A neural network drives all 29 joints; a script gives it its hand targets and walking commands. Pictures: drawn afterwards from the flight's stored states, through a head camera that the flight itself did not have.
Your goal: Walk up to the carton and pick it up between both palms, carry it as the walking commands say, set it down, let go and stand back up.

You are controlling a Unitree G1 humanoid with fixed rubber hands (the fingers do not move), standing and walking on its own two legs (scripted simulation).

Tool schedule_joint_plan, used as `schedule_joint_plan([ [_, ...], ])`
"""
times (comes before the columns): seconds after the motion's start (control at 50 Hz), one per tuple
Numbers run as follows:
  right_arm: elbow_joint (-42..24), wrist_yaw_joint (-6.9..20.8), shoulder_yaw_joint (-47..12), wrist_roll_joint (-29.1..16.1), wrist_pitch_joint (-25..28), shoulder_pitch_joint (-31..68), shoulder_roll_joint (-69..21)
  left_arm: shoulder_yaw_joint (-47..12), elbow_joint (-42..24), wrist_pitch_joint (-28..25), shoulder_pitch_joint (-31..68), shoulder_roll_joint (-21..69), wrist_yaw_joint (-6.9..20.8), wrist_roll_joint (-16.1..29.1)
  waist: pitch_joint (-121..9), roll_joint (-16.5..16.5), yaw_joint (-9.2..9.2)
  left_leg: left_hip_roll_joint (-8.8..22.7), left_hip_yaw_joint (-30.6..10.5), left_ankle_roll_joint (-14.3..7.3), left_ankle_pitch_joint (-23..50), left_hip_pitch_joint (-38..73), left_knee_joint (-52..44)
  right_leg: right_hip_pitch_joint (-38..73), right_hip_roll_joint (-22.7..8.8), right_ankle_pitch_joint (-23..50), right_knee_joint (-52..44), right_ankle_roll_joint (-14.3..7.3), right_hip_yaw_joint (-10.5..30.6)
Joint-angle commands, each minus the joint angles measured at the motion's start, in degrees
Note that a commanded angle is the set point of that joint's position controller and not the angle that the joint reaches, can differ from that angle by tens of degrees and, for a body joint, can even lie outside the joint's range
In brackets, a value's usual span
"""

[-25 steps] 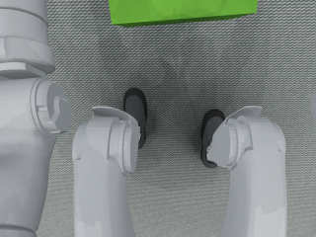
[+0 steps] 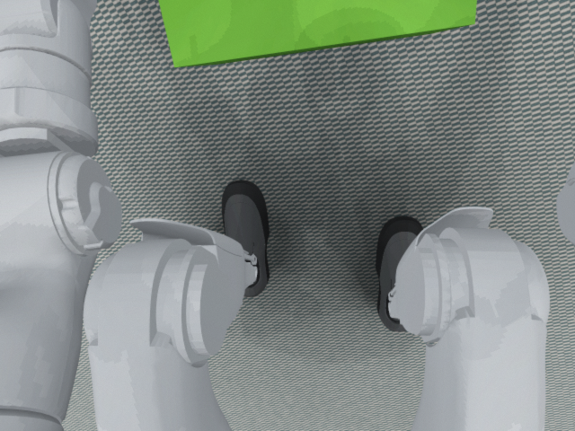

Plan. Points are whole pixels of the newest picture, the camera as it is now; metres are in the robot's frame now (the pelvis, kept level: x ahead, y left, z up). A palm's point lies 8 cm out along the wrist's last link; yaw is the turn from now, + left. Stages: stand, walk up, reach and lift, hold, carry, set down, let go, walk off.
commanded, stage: reach and lift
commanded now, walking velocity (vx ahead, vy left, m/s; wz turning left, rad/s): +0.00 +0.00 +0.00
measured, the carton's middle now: out of the picture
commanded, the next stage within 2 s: none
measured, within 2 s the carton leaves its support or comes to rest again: leaves its support in 1.72 s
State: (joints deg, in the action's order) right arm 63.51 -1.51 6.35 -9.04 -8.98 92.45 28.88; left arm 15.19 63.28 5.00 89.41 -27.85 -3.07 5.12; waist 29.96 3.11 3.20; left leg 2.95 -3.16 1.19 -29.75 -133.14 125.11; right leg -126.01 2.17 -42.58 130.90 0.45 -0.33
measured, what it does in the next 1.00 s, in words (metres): stands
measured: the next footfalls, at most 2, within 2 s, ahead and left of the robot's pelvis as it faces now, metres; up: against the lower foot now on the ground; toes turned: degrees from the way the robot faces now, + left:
none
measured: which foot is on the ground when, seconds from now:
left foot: down 0.00-1.00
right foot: down 0.00-1.00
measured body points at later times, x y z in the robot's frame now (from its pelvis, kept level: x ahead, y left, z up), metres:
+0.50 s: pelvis +0.00 +0.00 +0.00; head +0.40 +0.00 +0.18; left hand +0.56 +0.25 -0.20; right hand +0.58 -0.17 -0.23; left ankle +0.12 +0.14 -0.33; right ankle +0.07 -0.12 -0.33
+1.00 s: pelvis +0.00 +0.00 +0.00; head +0.40 +0.00 +0.18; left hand +0.57 +0.23 -0.21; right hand +0.58 -0.14 -0.23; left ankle +0.12 +0.14 -0.33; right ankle +0.07 -0.12 -0.33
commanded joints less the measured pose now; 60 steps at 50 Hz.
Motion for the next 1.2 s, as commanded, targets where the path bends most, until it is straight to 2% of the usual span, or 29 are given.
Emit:
schedule_joint_plan([
  [0.0,-10.0,1.0,-6.4,-4.4,3.7,18.9,6.3,3.0,2.8,-2.3,9.1,-6.8,-0.1,8.1,-68.0,-12.3,7.28,-1.5,4.8,-1.6,29.4,37.7,-0.8,26.9,-2.3,35.8,-8.9,1.7,1.4],
  [0.04,-8.7,1.0,-6.3,-3.6,3.5,16.9,5.9,2.2,1.8,-2.3,9.7,-6.1,0.0,8.7,-68.7,-12.6,6.25,-1.5,4.9,-1.2,29.5,36.6,-0.3,29.3,-2.5,37.8,-8.9,1.6,1.9],
  [0.06,-9.3,1.0,-6.8,-4.3,3.8,17.4,5.7,2.3,1.8,-2.5,9.3,-6.2,0.0,8.3,-68.3,-11.8,6.84,-1.7,5.1,-1.2,30.3,36.8,-0.2,27.7,-2.2,38.3,-8.9,1.7,1.9],
  [0.08,-9.9,0.8,-5.9,-3.6,3.7,18.4,6.5,1.9,0.5,-2.6,10.9,-6.4,-0.2,8.5,-69.6,-12.1,5.47,-1.6,4.5,-1.4,31.4,39.8,-0.4,27.4,-2.2,37.6,-9.1,1.9,1.1],
  [0.12,-8.2,1.0,-7.1,-4.8,3.6,18.1,5.8,2.1,2.2,-2.4,10.3,-6.4,-0.5,8.1,-68.6,-11.0,6.95,-1.5,4.4,-1.4,31.4,41.4,-0.5,24.0,-2.0,35.4,-9.3,2.0,0.7],
  [0.22,-11.3,0.8,-8.2,-5.6,4.0,18.1,4.9,1.2,0.4,-2.5,11.1,-5.2,-0.4,9.1,-70.5,-12.2,5.14,-1.8,4.5,-1.5,32.0,41.6,-0.1,27.2,-1.7,37.8,-9.2,1.9,0.8],
  [0.3,-10.8,1.0,-9.9,-5.5,3.9,20.4,3.5,0.3,1.6,-2.4,11.6,-3.3,0.1,9.0,-69.0,-10.8,6.06,-2.0,5.2,-1.3,31.3,42.4,-0.2,25.6,-1.5,35.7,-9.8,2.0,0.6],
  [0.42,-11.7,1.1,-11.4,-5.9,4.0,21.4,-0.1,-1.9,1.2,-2.7,12.8,0.4,0.1,9.7,-68.6,-11.3,4.93,-2.3,4.6,-1.6,31.9,42.9,-0.5,25.8,-1.0,35.3,-10.0,1.9,0.7],
  [0.48,-11.9,1.2,-12.1,-6.3,4.2,22.0,-0.8,-1.2,1.9,-2.5,13.1,1.0,0.0,9.2,-68.7,-10.8,5.62,-2.4,4.6,-1.3,31.9,44.2,-0.4,25.4,-1.2,36.0,-10.3,1.7,0.6],
  [0.5,-11.5,1.0,-12.5,-6.5,4.0,21.9,-1.0,-0.4,3.1,-2.5,12.4,0.2,-0.2,8.1,-66.9,-10.8,6.82,-2.5,5.5,-1.3,30.6,41.8,0.1,25.6,-0.9,34.5,-10.4,1.7,1.2],
  [0.54,-11.3,1.1,-11.8,-5.5,3.9,21.6,-1.5,-0.3,5.1,-2.4,11.6,2.1,0.0,7.6,-65.8,-11.7,5.67,-2.7,5.1,-1.6,31.2,41.4,-0.5,25.4,-0.7,35.5,-10.4,1.9,0.8],
  [0.6,-11.7,0.8,-12.2,-5.3,4.2,22.7,-1.7,0.6,2.7,-2.9,12.9,0.8,-0.6,6.5,-66.7,-10.9,6.88,-2.9,5.6,-1.1,30.6,41.5,-0.7,26.5,-0.1,34.9,-10.8,1.9,1.1],
  [0.66,-10.7,1.2,-13.0,-5.1,4.3,22.7,-5.3,-1.9,6.1,-2.7,12.6,6.2,0.3,7.5,-66.3,-10.5,5.18,-3.3,4.6,-1.4,32.5,45.7,-1.6,23.2,0.0,32.9,-11.8,2.1,-0.1],
  [0.7,-12.6,1.2,-12.5,-4.2,4.6,23.6,-4.0,-1.6,3.7,-2.8,13.8,5.7,0.2,7.2,-66.3,-10.3,5.38,-3.6,5.3,-1.1,31.2,43.2,-1.3,25.5,0.1,32.9,-11.1,1.7,0.4],
  [0.72,-14.0,1.1,-12.8,-4.5,4.8,24.2,-4.4,-2.1,2.9,-3.0,14.6,6.6,0.2,7.9,-66.6,-10.4,4.42,-3.7,5.4,-1.1,32.4,44.5,-0.6,25.0,0.4,33.2,-11.6,2.0,0.2],
  [0.76,-12.5,1.6,-14.3,-4.7,4.6,23.6,-6.9,-3.0,3.0,-2.8,14.9,8.6,0.8,7.9,-65.1,-9.7,4.35,-3.7,5.4,-1.0,32.0,44.9,-0.6,23.4,0.4,32.3,-11.9,1.7,0.1],
  [0.8,-14.0,2.7,-15.9,-5.2,4.4,25.3,-11.2,-3.8,4.7,-2.0,14.8,12.7,2.0,8.2,-64.8,-11.8,4.95,-3.7,5.3,-1.5,30.8,43.6,-1.1,25.7,0.1,32.3,-11.7,1.6,0.2],
  [0.82,-14.0,3.3,-16.3,-5.5,4.2,25.2,-14.8,-5.4,2.6,-2.1,17.1,15.1,2.6,8.7,-66.0,-10.1,4.5,-3.6,5.2,-1.4,32.3,45.2,-0.9,25.0,0.5,32.5,-11.8,1.5,0.5],
  [0.84,-14.2,4.1,-17.5,-5.6,4.2,27.4,-17.9,-6.6,3.5,-1.7,17.9,19.5,3.5,9.5,-66.0,-11.7,4.18,-3.9,5.1,-1.7,31.6,45.3,-1.0,25.0,0.8,30.9,-11.4,1.7,-0.6],
  [0.88,-12.8,5.6,-18.1,-5.5,4.0,27.1,-22.5,-7.6,5.8,-0.8,16.8,25.0,5.4,8.4,-63.2,-10.3,4.52,-3.8,5.1,-1.6,32.4,45.6,-0.1,22.7,0.9,30.8,-12.0,1.4,-0.1],
  [0.9,-15.2,6.5,-17.4,-4.9,4.1,28.0,-24.3,-8.2,3.9,-0.3,17.7,28.2,6.2,8.7,-63.1,-11.3,3.03,-4.0,4.5,-1.9,32.7,45.6,0.1,22.0,0.8,30.3,-11.2,1.3,-0.9],
  [0.92,-14.6,7.4,-19.5,-5.3,3.7,28.7,-29.4,-8.3,3.0,-0.4,19.3,31.1,7.3,8.5,-62.6,-10.8,4.69,-3.9,5.1,-2.0,32.2,44.9,0.2,21.5,1.2,30.2,-11.5,1.2,-0.1],
  [0.98,-14.4,9.8,-19.1,-5.0,3.1,27.4,-36.0,-9.0,3.3,1.2,18.0,38.3,9.7,7.5,-61.0,-11.0,4.14,-4.0,5.4,-2.4,31.4,44.1,0.9,20.4,1.7,28.8,-11.1,0.8,-0.6],
  [1.04,-13.9,11.8,-19.0,-4.4,2.2,25.7,-41.6,-9.3,1.8,2.2,17.5,42.2,11.8,6.7,-58.6,-12.7,3.34,-4.2,5.3,-3.0,30.6,42.8,1.0,19.0,1.7,28.1,-11.0,0.7,-1.3],
  [1.08,-15.9,12.7,-19.6,-5.4,2.2,28.4,-43.4,-9.9,1.3,2.9,17.8,45.7,12.7,6.8,-59.3,-11.0,4.6,-4.1,5.9,-2.9,31.1,43.1,1.1,19.3,1.9,28.6,-11.0,0.2,-1.0],
  [1.12,-15.2,13.2,-19.2,-5.4,1.9,27.2,-44.5,-10.2,0.8,3.3,17.3,45.6,13.3,6.5,-58.1,-11.5,4.27,-4.2,5.8,-2.8,30.1,41.7,0.9,18.5,1.9,28.4,-10.5,0.3,-1.5],
  [1.14,-16.4,13.3,-18.5,-4.8,1.7,27.1,-44.6,-10.4,-1.7,3.3,19.2,46.2,13.4,7.3,-58.4,-11.8,2.33,-4.2,5.3,-3.0,30.0,42.3,0.7,18.0,2.0,27.9,-10.4,0.2,-1.6],
  [1.16,-14.8,13.5,-18.7,-5.5,1.7,26.7,-45.1,-10.1,-1.1,3.3,18.8,46.6,13.7,6.8,-58.4,-11.6,4.02,-4.3,5.9,-2.8,29.5,40.9,1.0,18.4,1.8,27.8,-10.2,0.2,-1.2],
  [1.18,-16.2,13.7,-19.0,-5.7,1.9,26.9,-46.6,-11.1,-2.1,3.2,19.8,46.6,13.6,7.0,-59.7,-11.1,3.17,-4.2,5.6,-3.2,31.1,43.0,1.2,17.7,2.3,28.7,-10.1,0.2,-1.7],
])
